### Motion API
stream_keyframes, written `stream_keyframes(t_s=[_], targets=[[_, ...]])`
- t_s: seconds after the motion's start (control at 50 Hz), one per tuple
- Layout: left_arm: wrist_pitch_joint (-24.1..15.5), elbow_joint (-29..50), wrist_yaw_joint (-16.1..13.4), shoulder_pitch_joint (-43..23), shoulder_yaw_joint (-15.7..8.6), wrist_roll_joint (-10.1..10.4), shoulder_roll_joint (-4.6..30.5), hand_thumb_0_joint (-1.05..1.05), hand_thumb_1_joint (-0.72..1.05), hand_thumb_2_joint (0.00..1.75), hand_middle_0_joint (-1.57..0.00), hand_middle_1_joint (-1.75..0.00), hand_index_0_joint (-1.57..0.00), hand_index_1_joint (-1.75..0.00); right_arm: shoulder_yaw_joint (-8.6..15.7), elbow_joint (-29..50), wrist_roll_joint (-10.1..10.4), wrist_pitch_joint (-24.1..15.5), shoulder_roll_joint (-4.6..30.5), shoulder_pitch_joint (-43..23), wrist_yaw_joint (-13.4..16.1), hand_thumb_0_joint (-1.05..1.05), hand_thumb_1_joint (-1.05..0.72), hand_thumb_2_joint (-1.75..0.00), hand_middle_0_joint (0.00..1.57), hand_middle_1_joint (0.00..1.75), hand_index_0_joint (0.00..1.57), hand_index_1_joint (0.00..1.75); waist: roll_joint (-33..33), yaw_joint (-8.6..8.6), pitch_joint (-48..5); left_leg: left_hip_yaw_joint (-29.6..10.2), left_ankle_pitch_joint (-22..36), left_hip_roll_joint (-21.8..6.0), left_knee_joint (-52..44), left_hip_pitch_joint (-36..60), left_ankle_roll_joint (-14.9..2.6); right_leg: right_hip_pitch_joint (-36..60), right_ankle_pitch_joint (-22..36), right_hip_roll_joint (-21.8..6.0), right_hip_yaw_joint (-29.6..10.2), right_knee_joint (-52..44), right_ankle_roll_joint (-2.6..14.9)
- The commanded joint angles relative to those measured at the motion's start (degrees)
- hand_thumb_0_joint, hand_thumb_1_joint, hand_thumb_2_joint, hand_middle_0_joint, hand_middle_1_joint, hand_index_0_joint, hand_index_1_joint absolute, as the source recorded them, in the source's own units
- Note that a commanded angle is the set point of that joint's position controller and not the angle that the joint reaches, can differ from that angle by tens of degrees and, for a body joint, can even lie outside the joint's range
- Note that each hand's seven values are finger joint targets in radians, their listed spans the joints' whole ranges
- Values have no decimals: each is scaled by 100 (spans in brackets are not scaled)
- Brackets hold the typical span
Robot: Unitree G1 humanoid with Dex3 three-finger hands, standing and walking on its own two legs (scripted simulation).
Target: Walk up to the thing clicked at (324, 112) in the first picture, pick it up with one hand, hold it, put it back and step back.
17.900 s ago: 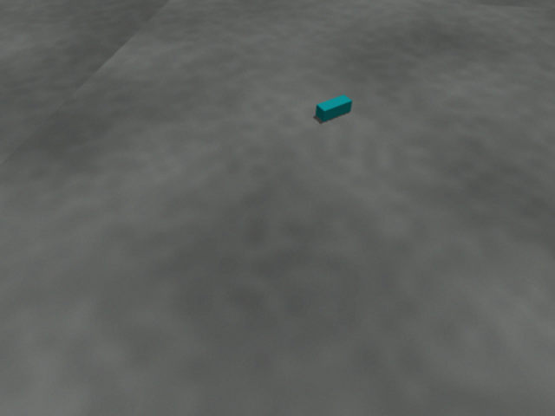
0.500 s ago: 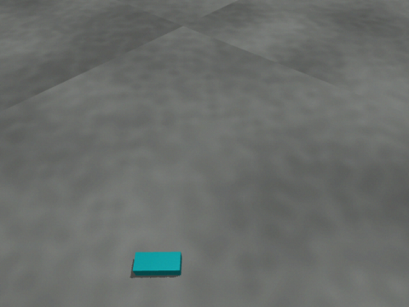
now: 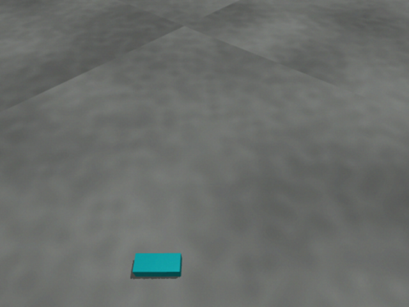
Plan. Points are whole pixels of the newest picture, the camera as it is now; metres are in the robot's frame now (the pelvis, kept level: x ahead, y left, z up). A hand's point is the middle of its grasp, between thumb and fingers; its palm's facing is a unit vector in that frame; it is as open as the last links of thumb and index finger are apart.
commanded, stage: stand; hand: left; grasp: from above
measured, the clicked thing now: (158, 264) +0.43 +0.23 -0.75
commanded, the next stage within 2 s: rise first in 0.26 s
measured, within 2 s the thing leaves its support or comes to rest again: neither
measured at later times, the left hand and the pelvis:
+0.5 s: hand out of the picture +0.12 +0.25 -0.16, palm faces +0.03 -0.95 -0.32, open 8.0 cm; pelvis -0.01 +0.00 -0.01, yaw +1 degrees
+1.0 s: hand out of the picture +0.14 +0.26 -0.22, palm faces -0.12 -0.90 -0.42, open 13.8 cm; pelvis +0.00 +0.00 -0.08, yaw -1 degrees
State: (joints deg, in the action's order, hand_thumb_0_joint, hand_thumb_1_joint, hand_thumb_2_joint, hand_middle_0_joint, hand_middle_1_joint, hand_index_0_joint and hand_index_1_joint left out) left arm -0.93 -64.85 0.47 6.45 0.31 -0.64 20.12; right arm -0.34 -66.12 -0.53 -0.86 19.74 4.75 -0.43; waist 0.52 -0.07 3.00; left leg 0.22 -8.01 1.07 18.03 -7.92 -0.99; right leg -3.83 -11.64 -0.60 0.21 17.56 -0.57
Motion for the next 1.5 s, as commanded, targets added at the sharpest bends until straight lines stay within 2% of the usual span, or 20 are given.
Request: stream_keyframes(t_s=[0.0,0.32,0.34,0.36,0.38,0.4,0.42,0.46,0.5,0.54,0.58,0.66,0.72,0.78,0.92,1.08,1.3,1.34,1.38,1.48], targets=[[-104,349,-94,-142,-216,15,1192,0,90,90,-20,-30,-20,-30,223,322,18,-119,1276,-298,89,0,-90,-90,20,30,20,30,-70,-2,-540,-693,971,-845,-180,347,-41,-109,790,-722,-542,-345,139],[-86,381,-100,-122,-219,-3,1223,0,90,90,-20,-30,-20,-30,227,355,21,-107,1255,-247,91,0,-90,-90,20,30,20,30,-106,-5,-419,-715,672,-835,-288,283,-47,-196,463,-693,-523,-356,161],[-93,389,-99,-134,-224,5,1242,0,82,98,-15,-38,-14,-38,227,353,15,-114,1255,-206,92,0,-88,-90,20,30,20,30,-85,-26,-419,-704,686,-819,-291,277,-43,-187,509,-709,-549,-372,161],[-676,2399,-186,-2144,-211,281,259,0,74,99,-16,-46,-12,-46,-28,2077,401,-417,326,34,188,0,-96,-92,20,30,20,30,-410,-708,20,89,-275,-108,142,-448,20,-1613,243,79,-26,124,171],[-635,2045,-224,-2707,-350,278,577,0,66,99,-15,-54,-11,-54,21,1779,415,-413,494,327,241,0,-93,-91,20,30,20,30,-110,-493,-217,65,-354,-72,239,-360,12,-1342,115,57,29,139,163],[-422,1016,-230,-1624,-729,137,1141,0,58,98,-15,-62,-12,-62,154,1773,428,-359,715,593,297,0,-91,-91,20,30,20,30,9,-358,-164,75,-426,-113,308,-474,0,-1301,-48,124,96,223,183],[-296,581,-163,-1385,-742,21,1104,0,50,98,-12,-70,-11,-70,210,1866,386,-331,681,659,295,0,-92,-91,20,30,20,30,200,-333,-316,44,-423,-94,569,-722,-20,-1505,-135,115,102,400,204],[-326,708,-51,-1764,-1010,-231,1433,0,34,101,-5,-86,-6,-86,357,2205,268,-391,674,717,317,0,-90,-91,20,30,20,30,200,-173,-1000,24,-211,-76,1042,-856,-29,-1662,58,88,55,856,202],[-225,536,38,-802,-1119,-473,1166,0,18,103,-1,-102,-3,-102,465,2426,157,-419,591,989,241,0,-93,-91,20,30,20,30,-226,89,-1546,15,-34,-4,1413,-1089,36,-1741,147,92,49,1290,245],[-101,917,25,-523,-1171,-600,1137,0,2,103,-1,-108,-3,-105,503,2792,166,-424,563,919,219,0,-92,-91,20,30,20,30,-519,202,-1741,13,184,6,1499,-1089,86,-1735,253,138,76,1496,275],[163,1165,-9,-388,-1088,-657,943,0,-14,101,-3,-108,-5,-106,517,3005,196,-412,553,909,210,0,-92,-91,20,30,20,30,-397,129,-1670,-61,97,-42,1505,-1259,83,-1869,133,209,117,1539,268],[538,1679,-90,-432,-1157,-782,1010,0,-45,101,-6,-107,-6,-107,481,3412,224,-448,480,762,203,0,-94,-91,20,30,20,30,-148,1,-1503,-78,-199,-77,1955,-1771,40,-2392,-188,222,131,1894,236],[587,2287,-126,-589,-1245,-864,1102,0,-54,100,-7,-107,-6,-108,502,3570,204,-536,424,884,222,0,-91,-91,20,30,20,30,-181,-40,-1576,-70,-373,-94,2371,-2119,25,-2822,-355,211,94,2291,210],[617,2872,-94,-374,-1240,-910,1019,0,-56,100,-7,-107,-7,-108,498,3738,188,-651,363,903,235,0,-92,-91,20,30,20,30,-330,-69,-1762,-76,-482,-123,2714,-2344,25,-3194,-452,201,67,2681,207],[877,3706,-14,470,-1266,-1067,1035,0,-55,101,-7,-106,-6,-107,544,3847,155,-798,358,1025,284,0,-92,-91,20,30,20,30,-440,-163,-2238,-171,67,-211,3379,-2495,-13,-3689,-104,235,116,3297,177],[1084,4515,-82,933,-1229,-1234,997,0,-53,99,-6,-106,-6,-106,519,4162,144,-945,310,822,286,0,-91,-90,20,30,20,30,-523,-185,-2304,-180,-309,-198,3895,-3071,-32,-4237,-388,236,118,3765,184],[1128,5148,-165,1496,-1170,-1445,936,0,-54,98,-6,-106,-6,-106,516,4376,144,-1023,274,666,168,0,-90,-90,20,30,20,30,-450,-150,-2806,-305,130,-190,4726,-3624,-58,-4868,-180,293,190,4553,170],[1097,5290,-185,1601,-1217,-1500,1027,0,-54,98,-6,-105,-6,-105,516,4356,146,-1030,272,627,140,0,-89,-90,20,30,20,30,-590,-32,-2884,-303,132,-181,4838,-3693,-44,-5016,-247,296,186,4716,189],[1089,5275,-201,1647,-1179,-1572,965,0,-52,97,-6,-106,-6,-106,545,4391,149,-1039,302,564,108,0,-89,-90,20,30,20,30,-487,-74,-2836,-332,-147,-176,4886,-3888,-42,-5177,-436,312,216,4808,193],[754,4913,-238,601,-1107,-1945,1155,0,-56,99,-6,-104,-5,-104,537,4248,154,-1123,335,447,86,0,-88,-89,20,30,20,30,-485,-267,-2565,-435,-1157,-181,5278,-4706,-48,-6055,-1166,302,187,5288,224]])
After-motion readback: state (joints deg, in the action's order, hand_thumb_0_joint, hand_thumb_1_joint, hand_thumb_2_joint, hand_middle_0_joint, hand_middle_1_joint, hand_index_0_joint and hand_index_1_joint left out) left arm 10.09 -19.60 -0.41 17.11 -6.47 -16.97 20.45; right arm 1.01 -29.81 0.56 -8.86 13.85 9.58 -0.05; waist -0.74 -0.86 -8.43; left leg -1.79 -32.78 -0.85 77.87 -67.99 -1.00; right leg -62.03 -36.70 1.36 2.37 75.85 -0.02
